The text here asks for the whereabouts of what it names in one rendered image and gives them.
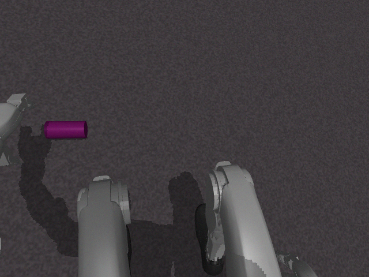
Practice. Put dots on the left robot hand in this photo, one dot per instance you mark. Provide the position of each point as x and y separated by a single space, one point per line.
10 118

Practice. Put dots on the can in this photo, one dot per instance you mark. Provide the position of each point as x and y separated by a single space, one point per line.
65 129

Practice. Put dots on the right robot foot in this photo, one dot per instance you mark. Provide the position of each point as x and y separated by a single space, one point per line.
212 268

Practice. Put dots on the right robot hand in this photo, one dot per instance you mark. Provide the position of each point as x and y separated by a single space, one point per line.
300 268

